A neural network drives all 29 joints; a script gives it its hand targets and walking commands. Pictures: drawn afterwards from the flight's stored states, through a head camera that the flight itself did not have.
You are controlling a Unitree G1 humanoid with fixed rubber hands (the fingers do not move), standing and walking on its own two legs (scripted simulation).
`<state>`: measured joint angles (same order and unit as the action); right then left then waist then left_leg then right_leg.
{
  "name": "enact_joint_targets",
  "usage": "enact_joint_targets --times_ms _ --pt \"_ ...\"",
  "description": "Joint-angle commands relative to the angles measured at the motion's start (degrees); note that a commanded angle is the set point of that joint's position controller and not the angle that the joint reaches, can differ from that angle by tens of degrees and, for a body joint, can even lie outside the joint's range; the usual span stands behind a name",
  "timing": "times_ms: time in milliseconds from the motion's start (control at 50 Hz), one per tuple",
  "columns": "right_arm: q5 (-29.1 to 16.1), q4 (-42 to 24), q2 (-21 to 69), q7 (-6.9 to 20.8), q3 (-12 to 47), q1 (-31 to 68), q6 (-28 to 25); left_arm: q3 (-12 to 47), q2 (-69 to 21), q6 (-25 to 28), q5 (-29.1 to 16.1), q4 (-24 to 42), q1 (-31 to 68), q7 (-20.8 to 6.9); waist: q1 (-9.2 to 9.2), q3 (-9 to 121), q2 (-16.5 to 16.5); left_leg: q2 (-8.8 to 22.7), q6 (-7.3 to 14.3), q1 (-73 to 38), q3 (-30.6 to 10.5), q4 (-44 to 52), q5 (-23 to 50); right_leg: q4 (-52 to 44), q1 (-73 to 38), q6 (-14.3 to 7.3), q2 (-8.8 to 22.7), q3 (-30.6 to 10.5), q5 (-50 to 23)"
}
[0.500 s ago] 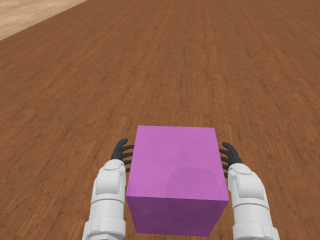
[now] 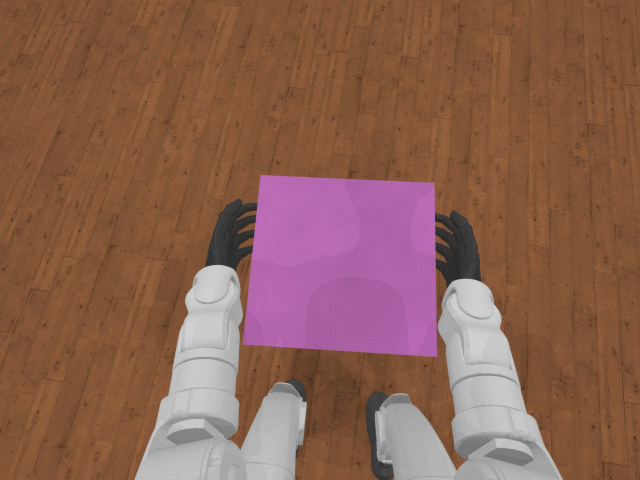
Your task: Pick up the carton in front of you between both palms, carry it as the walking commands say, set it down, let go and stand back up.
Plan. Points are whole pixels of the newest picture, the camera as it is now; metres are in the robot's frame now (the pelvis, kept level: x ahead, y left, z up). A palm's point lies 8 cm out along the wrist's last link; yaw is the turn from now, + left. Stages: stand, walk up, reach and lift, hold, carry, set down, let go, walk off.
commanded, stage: set down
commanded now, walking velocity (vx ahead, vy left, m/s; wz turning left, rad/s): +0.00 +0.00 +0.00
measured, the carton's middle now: (340, 277) +0.36 +0.02 -0.15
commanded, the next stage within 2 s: none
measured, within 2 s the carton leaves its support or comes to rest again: neither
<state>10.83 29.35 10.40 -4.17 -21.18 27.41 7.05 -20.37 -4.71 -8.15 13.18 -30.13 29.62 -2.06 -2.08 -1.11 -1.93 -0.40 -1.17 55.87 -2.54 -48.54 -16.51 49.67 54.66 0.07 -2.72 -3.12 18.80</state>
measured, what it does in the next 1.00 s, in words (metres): lowers itself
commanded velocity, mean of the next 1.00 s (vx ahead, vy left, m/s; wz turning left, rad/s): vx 0.00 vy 0.00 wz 0.00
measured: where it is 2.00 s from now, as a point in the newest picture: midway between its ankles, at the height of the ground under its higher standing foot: (334, 444)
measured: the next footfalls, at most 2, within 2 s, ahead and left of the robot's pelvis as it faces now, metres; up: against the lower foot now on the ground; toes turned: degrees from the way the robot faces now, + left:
none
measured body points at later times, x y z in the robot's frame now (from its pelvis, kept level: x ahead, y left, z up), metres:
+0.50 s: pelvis -0.04 +0.01 -0.14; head +0.21 +0.04 +0.23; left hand +0.43 +0.19 -0.21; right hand +0.42 -0.11 -0.22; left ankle +0.05 +0.13 -0.68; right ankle +0.03 -0.11 -0.68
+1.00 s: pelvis -0.06 +0.02 -0.26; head +0.27 +0.05 +0.05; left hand +0.47 +0.21 -0.38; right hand +0.46 -0.10 -0.39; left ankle +0.05 +0.13 -0.68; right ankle +0.03 -0.11 -0.68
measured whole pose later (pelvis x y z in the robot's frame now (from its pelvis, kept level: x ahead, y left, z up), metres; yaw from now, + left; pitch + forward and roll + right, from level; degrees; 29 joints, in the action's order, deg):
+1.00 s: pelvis -0.06 +0.02 -0.26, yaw -3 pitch +47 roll -3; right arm 7.1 38.9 1.5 -8.9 -26.2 63.2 14.1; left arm -21.2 8.4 -15.1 8.9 -44.1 67.3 0.2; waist -2.8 1.7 -2.4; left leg -2.2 -0.6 124.2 -2.9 -106.2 -29.4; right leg 106.0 121.4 3.4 -4.6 -1.8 32.2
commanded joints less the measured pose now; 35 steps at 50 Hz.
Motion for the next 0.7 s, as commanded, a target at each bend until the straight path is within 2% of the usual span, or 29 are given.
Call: enact_joint_targets --times_ms 0,20,40,60,80,100,120,140,160,180,220,280,300,320,360,440,460,480,500,540,580,600,620,640,660,680 --pt "-3.9 0.07 45.19 6.78 32.61 33.2 -2.83 31.43 -41.64 3.02 -6.02 -0.69 30.82 -10.06 -0.53 56.71 1.9 -6.85 0.65 -15.2 0.41 -8.8 25.26 5.79 -10.95 2.04 -5.19 -1.24 -25.88" --pt "-3.47 0.24 46.2 6.59 32.2 33.83 -2.08 30.51 -42.3 2.22 -5.63 -2.03 31.06 -10.34 -0.53 56.55 1.52 -7.08 0.66 -13.01 0.88 -9.38 21.57 6.75 -10.12 2.27 -5.38 -0.82 -22.84" --pt "-2.8 0.77 46.51 6.58 30.86 34.31 -1.15 29.89 -43.0 1.31 -5.47 -3.05 32.52 -10.53 0.91 54.9 1.39 -7.15 0.72 -11.02 0.97 -9.8 17.41 7.15 -7.52 2.18 -5.64 -0.29 -18.16" --pt "-2.69 1.67 46.68 6.84 30.13 36.7 -0.02 27.84 -42.69 0.36 -4.61 -4.62 33.37 -10.84 -0.84 52.45 1.23 -7.26 0.84 -8.08 1.58 -10.29 13.3 7.75 -5.02 2.33 -5.74 -0.16 -13.42" --pt "-1.78 2.53 47.27 7.16 29.12 37.93 1.12 26.08 -43.77 -0.62 -4.18 -6.14 34.66 -11.31 -0.15 50.7 0.58 -7.44 0.98 -4.96 1.96 -10.8 9.42 7.75 -3.85 2.27 -5.88 -0.04 -9.77" --pt "-1.48 3.16 47.85 7.54 28.34 39.34 2.01 24.69 -44.25 -1.67 -3.75 -7.43 35.84 -11.83 -0.67 48.97 0.19 -7.56 1.17 -2.91 2.32 -11.49 6.26 8.28 -1.2 2.42 -5.95 0.49 -5.98" --pt "-1.12 3.62 48.4 8.06 27.22 41.08 3.03 23.2 -44.7 -2.6 -3.41 -8.69 37.34 -12.46 -0.34 47.84 -0.28 -7.59 1.41 -1.32 2.29 -11.93 3.96 8.85 0.79 2.36 -6.07 0.88 -3.38" --pt "-0.66 4.95 48.1 8.53 25.68 42.79 3.83 22.43 -45.13 -3.38 -3.19 -9.06 39.43 -12.9 -0.45 46.69 0.71 -7.77 1.26 0.87 2.69 -12.78 2.07 9.82 2.4 1.98 -6.17 1.08 -1.21" --pt "-0.74 4.71 48.64 9.07 25.26 45.16 4.29 21.32 -45.06 -3.9 -2.78 -9.27 41.76 -13.23 -0.84 47.16 -0.17 -7.77 1.61 1.53 2.7 -14.16 1.8 11.08 4.5 2.02 -6.25 1.46 -0.22" --pt "-0.33 4.69 48.17 9.5 24.45 46.58 4.9 21.09 -45.5 -4.63 -2.51 -9.76 43.2 -13.43 0.03 48.07 0.43 -7.86 1.42 2.26 2.86 -15.18 1.19 12.2 6.53 1.83 -6.41 1.83 0.37" --pt "-1.17 5.03 48.76 10.33 23.84 49.42 5.6 20.61 -46.05 -5.59 -1.91 -10.18 44.93 -13.67 -1.32 50.29 1.63 -7.96 1.35 3.36 3.08 -17.77 2.46 15.33 10.13 1.64 -6.78 2.26 0.03" --pt "-0.98 5.14 48.08 11.15 23.23 53.15 6.36 19.4 -46.33 -6.76 -1.45 -12.09 47.08 -13.62 -1.24 53.45 1.02 -8.1 1.23 4.33 2.92 -21.09 2.9 19.27 16.56 1.71 -7.4 3.71 0.87" --pt "-1.47 5.73 48.46 11.15 23.0 53.83 6.4 19.66 -46.4 -6.78 -1.73 -11.32 48.39 -13.45 -1.99 54.48 1.53 -8.21 1.15 5.05 3.03 -22.24 3.31 20.77 18.43 1.64 -7.54 3.84 0.85" --pt "-1.83 5.51 47.9 11.22 23.11 54.67 6.61 19.65 -46.59 -7.09 -2.03 -12.12 48.32 -13.48 -1.42 56.31 1.01 -8.22 0.96 5.17 3.19 -23.54 3.97 21.54 19.0 1.71 -7.65 4.13 0.75" --pt "-2.81 5.44 48.22 11.01 23.93 56.07 6.58 21.49 -46.61 -7.01 -3.16 -11.2 50.08 -13.15 -1.97 60.41 1.82 -8.33 0.61 6.38 3.36 -26.1 5.81 24.76 20.82 1.84 -8.03 4.45 -0.83" --pt "-3.97 5.83 46.96 10.76 24.22 59.62 6.72 22.63 -47.56 -7.52 -4.36 -12.45 52.2 -12.55 -1.34 62.92 2.57 -8.18 0.19 9.62 3.25 -30.42 6.53 29.16 25.87 1.92 -8.53 5.48 -0.45" --pt "-4.12 6.36 47.08 10.57 24.1 59.67 6.9 23.19 -47.58 -7.52 -4.94 -12.07 52.73 -12.43 -1.93 63.08 2.72 -8.38 0.0 11.21 3.71 -31.17 6.8 29.9 26.66 2.02 -8.65 5.3 -0.64" --pt "-4.69 5.06 46.91 10.37 24.87 61.48 6.62 23.62 -47.75 -7.55 -5.5 -12.11 54.03 -12.26 -1.15 64.51 2.51 -8.34 0.0 11.71 3.53 -32.65 6.9 31.14 27.75 2.04 -8.78 5.68 -0.52" --pt "-5.48 5.66 46.81 10.26 25.21 61.95 6.78 23.99 -46.94 -7.52 -5.83 -11.77 54.38 -12.12 -2.12 64.5 2.89 -8.26 -0.13 12.42 3.64 -33.23 7.1 32.35 28.58 1.91 -8.82 5.65 -0.59" --pt "-5.71 5.28 46.63 9.76 25.42 63.12 6.68 25.02 -47.07 -7.59 -6.67 -11.93 55.61 -11.53 -1.08 66.54 3.1 -8.3 -0.27 13.47 3.65 -35.19 7.75 34.29 29.96 2.27 -9.08 6.1 -1.25" --pt "-6.35 5.93 46.27 9.37 25.55 64.24 6.68 25.46 -46.36 -7.59 -7.36 -11.56 57.08 -11.26 -1.58 66.84 3.45 -8.25 -0.49 14.75 3.55 -36.86 7.69 36.45 32.2 2.09 -9.22 6.39 -0.64" --pt "-6.91 5.8 46.43 9.03 25.81 64.98 6.59 25.99 -45.77 -7.42 -7.96 -11.18 58.58 -11.04 -1.2 67.87 3.33 -8.25 -0.48 14.81 3.74 -37.86 7.75 37.18 32.79 2.18 -9.39 6.46 -0.61" --pt "-7.34 5.78 45.86 8.83 26.07 65.85 6.53 26.09 -45.7 -7.47 -8.32 -11.63 58.37 -10.87 -1.91 67.97 3.58 -8.25 -0.65 15.89 3.71 -38.47 8.15 38.23 33.38 2.24 -9.33 6.69 -0.52" --pt "-7.74 5.45 45.62 8.7 26.22 66.91 6.39 26.52 -44.98 -7.31 -8.86 -10.89 59.4 -10.65 -1.38 69.03 3.61 -8.15 -0.63 15.74 3.58 -39.31 8.3 39.3 34.09 2.21 -9.44 6.89 -0.69" --pt "-8.02 5.66 45.04 8.55 26.12 67.47 6.39 26.11 -44.41 -7.37 -8.56 -11.53 59.37 -10.47 -2.35 68.53 4.1 -8.14 -0.68 16.85 3.77 -39.97 8.64 40.14 35.1 2.28 -9.45 6.85 -0.78" --pt "-8.19 6.13 44.55 8.46 26.13 68.09 6.4 26.26 -43.64 -7.34 -9.0 -11.33 60.12 -10.27 -2.01 68.45 3.48 -8.12 -0.68 16.42 3.47 -40.42 8.12 41.11 36.42 2.44 -9.47 7.51 -0.07"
